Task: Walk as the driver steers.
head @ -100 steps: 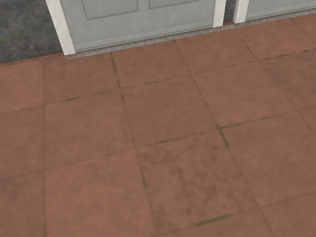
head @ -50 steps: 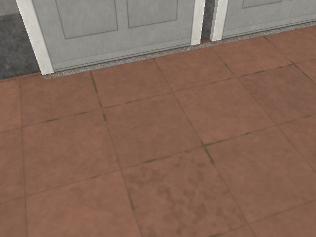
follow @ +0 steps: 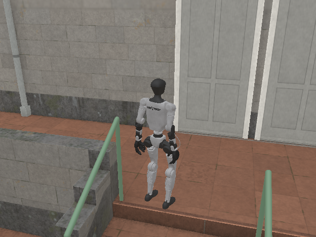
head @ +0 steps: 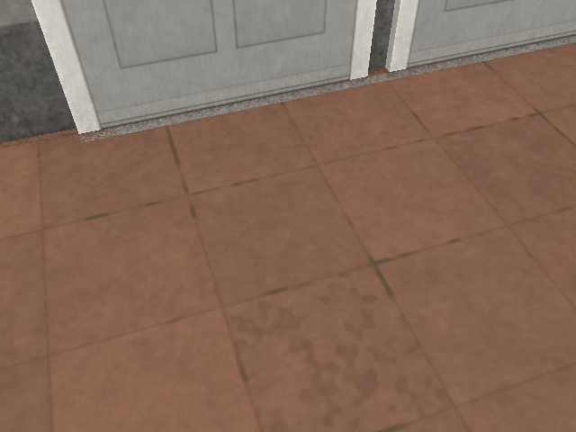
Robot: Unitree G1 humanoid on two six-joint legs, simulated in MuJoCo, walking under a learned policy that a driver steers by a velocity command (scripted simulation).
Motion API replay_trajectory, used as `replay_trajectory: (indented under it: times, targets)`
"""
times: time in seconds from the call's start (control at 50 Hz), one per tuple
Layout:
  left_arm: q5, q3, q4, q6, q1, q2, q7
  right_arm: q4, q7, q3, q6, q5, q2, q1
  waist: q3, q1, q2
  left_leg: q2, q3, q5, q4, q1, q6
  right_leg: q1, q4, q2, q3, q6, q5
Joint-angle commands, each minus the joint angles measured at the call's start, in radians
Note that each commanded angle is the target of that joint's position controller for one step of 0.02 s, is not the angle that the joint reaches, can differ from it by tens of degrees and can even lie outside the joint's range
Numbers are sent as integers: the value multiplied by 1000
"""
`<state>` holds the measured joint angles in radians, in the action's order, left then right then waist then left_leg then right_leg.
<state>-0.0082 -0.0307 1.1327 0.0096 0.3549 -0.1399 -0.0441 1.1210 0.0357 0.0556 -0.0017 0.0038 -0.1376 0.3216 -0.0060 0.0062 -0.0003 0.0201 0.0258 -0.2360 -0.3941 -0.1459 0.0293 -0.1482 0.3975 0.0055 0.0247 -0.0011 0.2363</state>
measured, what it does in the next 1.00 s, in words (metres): walks ahead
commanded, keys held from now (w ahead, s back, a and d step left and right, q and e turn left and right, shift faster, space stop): no key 0.36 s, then w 0.30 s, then w+q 0.14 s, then no key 0.20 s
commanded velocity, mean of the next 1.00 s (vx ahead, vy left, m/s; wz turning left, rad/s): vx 0.18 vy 0.00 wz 0.06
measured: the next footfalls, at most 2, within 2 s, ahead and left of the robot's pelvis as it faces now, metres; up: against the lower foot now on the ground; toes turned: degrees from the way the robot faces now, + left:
left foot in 1.08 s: +0.37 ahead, +0.00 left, +0.00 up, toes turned +9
right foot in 1.42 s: +0.35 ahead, -0.19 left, +0.00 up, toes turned +4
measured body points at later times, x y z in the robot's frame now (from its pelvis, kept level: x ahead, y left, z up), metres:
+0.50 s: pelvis +0.02 -0.01 +0.00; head +0.01 -0.01 +0.45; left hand -0.03 +0.21 -0.16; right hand -0.03 -0.22 -0.17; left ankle -0.02 +0.10 -0.74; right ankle -0.01 -0.11 -0.73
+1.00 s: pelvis +0.19 -0.07 +0.00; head +0.22 -0.08 +0.44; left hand +0.09 +0.13 -0.15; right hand +0.32 -0.28 -0.15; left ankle +0.30 +0.04 -0.70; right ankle +0.07 -0.13 -0.74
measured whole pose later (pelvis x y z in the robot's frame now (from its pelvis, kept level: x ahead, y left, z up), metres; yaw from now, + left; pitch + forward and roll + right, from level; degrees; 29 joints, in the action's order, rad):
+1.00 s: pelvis +0.19 -0.07 +0.00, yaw +4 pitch +1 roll +1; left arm -0.02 0.00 1.10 0.10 0.48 -0.10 -0.03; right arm 0.94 0.01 -0.02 0.04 0.01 -0.19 0.16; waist -0.03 0.04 -0.02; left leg 0.00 0.09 -0.14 -0.76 -0.58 0.06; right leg 0.07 0.23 0.04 -0.16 0.07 0.33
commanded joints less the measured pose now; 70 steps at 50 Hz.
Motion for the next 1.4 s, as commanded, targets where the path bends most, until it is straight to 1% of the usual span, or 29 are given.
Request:
replay_trajectory:
  times: [0.02,0.36,0.42,0.46,0.5,0.58,0.64,0.66,0.68,0.7,0.72,0.74,0.76,0.8,0.88,0.96,1.0,1.04,1.08,1.1,1.12,1.14,1.16,1.18,1.22,1.26,1.3,1.36,1.4]
  targets:
    - [0,9,0,3,85,-72,-2,-8,2,-9,4,0,-69,72,-75,0,-2,-109,-94,113,75,-13,37,-63,-64,-83,57,38,-125]
    - [2,6,12,3,97,-69,-5,-4,5,-7,7,-1,-59,96,-78,1,-3,-112,-89,153,67,-3,36,-58,-59,-86,54,36,-144]
    - [-6,16,-1,-1,90,-78,-2,-1,6,-27,-5,-2,-107,127,-78,-14,-58,-108,-144,-222,110,-2,83,-127,36,-17,-3,49,139]
    - [-22,18,-35,-2,53,-62,14,12,4,-52,-15,2,-149,214,-139,-45,-123,-220,-314,-561,212,0,166,-298,204,26,-69,52,291]
    - [-33,17,-71,15,17,-40,35,19,-3,-73,-12,11,-170,253,-196,-52,-156,-327,-451,-658,284,-73,239,-349,370,-23,-95,56,259]
    - [-15,38,-148,50,-37,-82,72,-28,-11,-92,29,19,-181,159,-163,-5,-98,-326,-388,-440,281,-45,233,-359,346,-69,-61,70,218]
    - [-1,56,-88,62,160,-63,64,-74,-10,-98,53,-3,-178,42,-118,106,-51,-168,-171,-356,107,-279,154,71,67,26,-142,82,48]
    - [-6,73,-67,67,246,-104,53,-86,-12,-84,65,-3,-133,30,-100,140,58,-104,-92,-289,-78,-390,128,222,-13,-27,-46,79,89]
    - [-21,95,-77,68,328,-200,38,-120,-12,-49,74,-14,-28,26,-33,157,292,5,36,-231,-401,-490,83,296,-257,-298,371,96,474]
    - [-11,112,-55,48,346,-222,39,-146,-16,-63,66,2,-89,25,-81,130,279,5,7,-280,-631,-585,96,225,-335,-388,585,153,687]
    - [-14,92,-81,48,245,-163,39,-164,-32,-76,65,8,-122,-2,-153,72,162,-45,-58,-196,-752,-600,110,117,-347,-391,562,155,635]
    - [-11,84,-105,59,151,-144,42,-162,-42,-73,69,1,-96,4,-181,31,81,-75,-98,-92,-755,-593,110,63,-342,-356,434,143,471]
    - [-12,84,-118,74,100,-143,41,-148,-48,-73,73,-1,-68,27,-165,7,50,-89,-96,-20,-740,-557,103,53,-348,-314,307,122,299]
    - [-7,76,-90,106,126,-123,31,-148,-62,-88,66,17,-92,46,-126,-16,15,-88,-79,51,-744,-537,80,99,-331,-268,145,92,32]
    - [-8,56,-49,108,199,-78,26,-152,-43,-92,50,6,-81,38,-105,-19,90,-30,2,59,-698,-539,44,141,-183,-204,-79,46,-799]
    - [-13,42,-57,94,177,-74,14,-224,-26,-62,50,7,-40,-173,-128,23,124,19,140,107,-334,-404,12,63,-158,-133,-162,46,-940]
    - [-10,51,-36,100,211,-118,4,-202,-14,-61,48,9,-63,-132,-75,7,150,50,162,132,-246,-274,29,115,-80,-153,-146,64,-1093]
    - [-5,57,-37,103,180,-131,-7,-152,-6,-74,56,13,-106,10,-17,-55,161,53,118,149,-191,-168,69,161,40,-191,-117,74,-1143]
    - [11,52,-55,94,112,-116,-4,-90,-3,-92,87,38,-140,168,51,-144,89,-4,60,398,4,36,106,117,287,-159,-122,72,-866]
    - [16,41,-75,87,146,-80,-3,-69,-2,-105,96,55,-204,245,152,-137,-36,-204,-111,878,-93,245,148,-35,530,-88,-154,68,-339]
    - [49,23,-40,59,316,31,1,-72,-3,-100,93,35,-206,226,274,-54,-189,-438,-379,1323,-109,378,342,-182,821,53,-90,37,404]
    - [9,36,-21,38,293,-32,-2,-90,-12,-95,82,-11,-171,157,249,-37,-48,-400,-335,1050,-39,225,353,-156,836,11,14,38,343]
    - [-15,36,-49,35,200,-39,6,-116,-9,-89,74,-20,-145,50,101,-29,-70,-361,-293,756,57,82,339,-207,823,0,-2,34,307]
    - [-28,39,-62,34,135,-47,13,-127,-8,-75,70,-14,-108,-9,31,-11,-22,-322,-258,580,125,-14,303,-207,763,-25,7,33,251]
    - [-31,36,-55,17,130,-28,24,-118,3,-55,71,-5,-67,-20,-11,28,-17,-259,-154,543,170,-137,243,-115,636,-39,-4,20,194]
    - [-21,27,-35,-4,160,11,14,-103,3,-48,80,11,-75,3,0,46,-20,-220,-98,525,154,-153,200,-53,468,-24,-26,13,208]
    - [-15,26,-31,-27,139,6,2,-86,2,-50,78,16,-99,37,-1,34,-64,-209,-102,370,151,-140,187,-43,331,-14,-37,9,219]
    - [-13,26,-23,-40,95,-9,4,-96,-4,-58,52,-1,-114,15,-24,16,-110,-183,-135,-120,204,-211,145,8,214,-10,-60,13,92]
    - [-21,24,-17,-33,87,-19,11,-92,-5,-60,38,-7,-103,14,-76,23,-87,-169,-143,-299,219,-300,96,70,114,-20,-55,28,15]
